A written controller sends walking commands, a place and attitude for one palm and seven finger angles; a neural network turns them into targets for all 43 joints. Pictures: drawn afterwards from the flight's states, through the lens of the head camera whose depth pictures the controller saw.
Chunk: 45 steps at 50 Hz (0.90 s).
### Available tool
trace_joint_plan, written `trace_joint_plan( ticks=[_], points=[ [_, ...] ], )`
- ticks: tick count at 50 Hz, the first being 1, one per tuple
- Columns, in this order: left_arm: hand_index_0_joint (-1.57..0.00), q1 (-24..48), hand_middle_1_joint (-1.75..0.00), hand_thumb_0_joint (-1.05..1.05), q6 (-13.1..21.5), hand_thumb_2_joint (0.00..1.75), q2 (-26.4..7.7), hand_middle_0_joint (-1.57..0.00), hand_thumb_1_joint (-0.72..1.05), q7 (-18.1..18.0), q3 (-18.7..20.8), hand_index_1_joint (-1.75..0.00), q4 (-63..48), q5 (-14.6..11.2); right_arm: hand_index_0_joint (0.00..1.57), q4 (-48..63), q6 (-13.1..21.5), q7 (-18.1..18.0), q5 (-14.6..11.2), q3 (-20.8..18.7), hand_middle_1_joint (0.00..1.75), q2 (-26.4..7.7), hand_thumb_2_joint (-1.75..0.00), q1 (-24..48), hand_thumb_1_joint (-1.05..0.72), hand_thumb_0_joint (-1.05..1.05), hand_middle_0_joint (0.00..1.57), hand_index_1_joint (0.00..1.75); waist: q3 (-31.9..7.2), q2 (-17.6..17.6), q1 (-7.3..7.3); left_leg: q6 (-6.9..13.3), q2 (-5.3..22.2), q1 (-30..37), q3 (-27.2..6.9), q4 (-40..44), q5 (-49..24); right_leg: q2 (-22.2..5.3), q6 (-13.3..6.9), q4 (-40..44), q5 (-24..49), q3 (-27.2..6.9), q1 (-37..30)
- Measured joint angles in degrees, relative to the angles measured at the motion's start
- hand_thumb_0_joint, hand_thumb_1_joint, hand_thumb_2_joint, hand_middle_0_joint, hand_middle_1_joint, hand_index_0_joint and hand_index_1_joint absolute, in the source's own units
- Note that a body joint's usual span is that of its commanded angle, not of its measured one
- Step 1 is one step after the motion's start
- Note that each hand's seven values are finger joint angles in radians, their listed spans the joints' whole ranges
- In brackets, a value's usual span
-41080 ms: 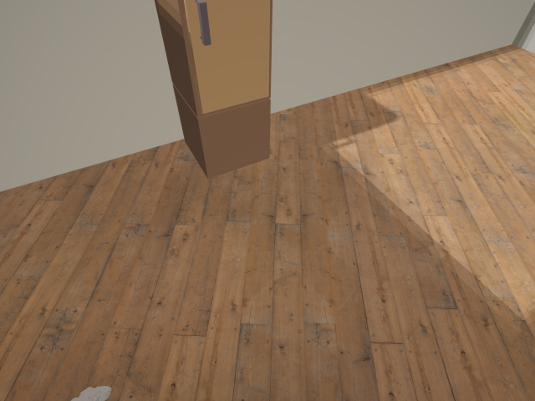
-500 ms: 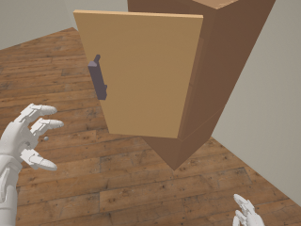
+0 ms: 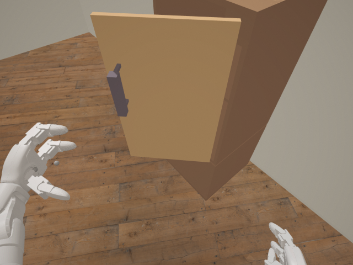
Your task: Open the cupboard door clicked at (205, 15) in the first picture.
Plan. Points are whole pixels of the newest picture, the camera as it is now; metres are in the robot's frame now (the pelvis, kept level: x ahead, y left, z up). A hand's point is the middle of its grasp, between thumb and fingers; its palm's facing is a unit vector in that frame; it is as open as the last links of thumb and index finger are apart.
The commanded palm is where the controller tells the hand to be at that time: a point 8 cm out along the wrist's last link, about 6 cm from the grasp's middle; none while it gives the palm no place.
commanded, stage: move the hooked fingers beside the handle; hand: left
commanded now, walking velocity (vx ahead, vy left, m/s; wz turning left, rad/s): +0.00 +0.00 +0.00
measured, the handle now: (120, 90) +0.56 +0.21 +0.07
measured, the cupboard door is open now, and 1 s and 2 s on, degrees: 44 44 44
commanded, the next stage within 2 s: none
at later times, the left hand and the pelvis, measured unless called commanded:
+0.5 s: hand (77, 136) +0.36 +0.26 +0.09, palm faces -0.02 -1.00 -0.03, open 14.0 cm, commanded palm +0.34 +0.31 +0.09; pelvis +0.00 +0.00 +0.00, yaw -1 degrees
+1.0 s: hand (83, 117) +0.43 +0.27 +0.09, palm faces -0.02 -1.00 -0.01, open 14.0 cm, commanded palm +0.41 +0.32 +0.08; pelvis +0.00 +0.00 -0.01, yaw -1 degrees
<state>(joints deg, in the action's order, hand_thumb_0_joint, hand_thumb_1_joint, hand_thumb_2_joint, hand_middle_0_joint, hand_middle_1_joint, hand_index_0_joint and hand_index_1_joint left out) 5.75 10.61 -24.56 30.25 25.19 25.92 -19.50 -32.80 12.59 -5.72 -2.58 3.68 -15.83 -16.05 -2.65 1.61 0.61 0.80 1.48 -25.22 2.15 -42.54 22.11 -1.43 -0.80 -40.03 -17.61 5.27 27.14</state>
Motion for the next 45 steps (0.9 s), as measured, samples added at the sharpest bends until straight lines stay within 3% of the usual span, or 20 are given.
trace_joint_plan(
  ticks=[8,17,27,45],
  points=[
    [-0.30,5.8,-1.20,-0.01,1.3,0.30,0.1,-0.30,-0.50,-0.7,-1.3,-1.20,3.6,1.3,0.20,-1.1,-0.1,-0.6,0.1,0.0,0.30,-0.2,-0.90,0.1,-0.91,0.02,0.20,0.30,0.7,-0.5,-0.08,0.1,-0.2,-1.3,-0.5,-0.8,-0.1,-0.3,0.1,-0.5,0.1,0.4,0.9],
    [-0.30,12.5,-1.20,-0.01,1.3,0.30,-1.7,-0.30,-0.50,-1.6,-1.3,-1.20,10.3,3.2,0.20,-1.1,-1.4,-0.1,0.2,-0.1,0.30,-0.4,-0.90,-1.0,-0.91,0.02,0.20,0.30,0.3,-0.9,-2.05,0.2,-0.1,-3.0,0.3,-1.0,-0.1,-0.2,0.1,-0.9,0.2,-0.3,3.1],
    [-0.30,15.2,-1.20,-0.01,2.9,0.30,-1.7,-0.30,-0.50,-2.7,-0.8,-1.20,13.8,4.0,0.20,-1.4,-3.8,0.8,0.4,-0.7,0.30,-0.7,-0.90,-3.6,-0.91,0.02,0.20,0.30,-0.5,-0.8,-2.74,0.2,0.0,-3.9,0.9,-0.9,0.2,0.0,0.2,-1.2,0.0,-1.0,4.4],
    [-0.30,29.9,-1.20,-0.01,6.1,0.30,-8.4,-0.30,-0.50,-0.3,1.3,-1.20,31.2,7.0,0.20,-1.9,-7.2,1.0,0.6,-0.6,0.29,-1.3,-0.90,-3.4,-0.91,0.01,0.20,0.30,-0.4,-1.8,-4.80,0.1,0.6,-9.7,0.3,-4.1,0.9,0.5,-0.1,-3.3,-0.2,-0.5,9.6]
  ],
)
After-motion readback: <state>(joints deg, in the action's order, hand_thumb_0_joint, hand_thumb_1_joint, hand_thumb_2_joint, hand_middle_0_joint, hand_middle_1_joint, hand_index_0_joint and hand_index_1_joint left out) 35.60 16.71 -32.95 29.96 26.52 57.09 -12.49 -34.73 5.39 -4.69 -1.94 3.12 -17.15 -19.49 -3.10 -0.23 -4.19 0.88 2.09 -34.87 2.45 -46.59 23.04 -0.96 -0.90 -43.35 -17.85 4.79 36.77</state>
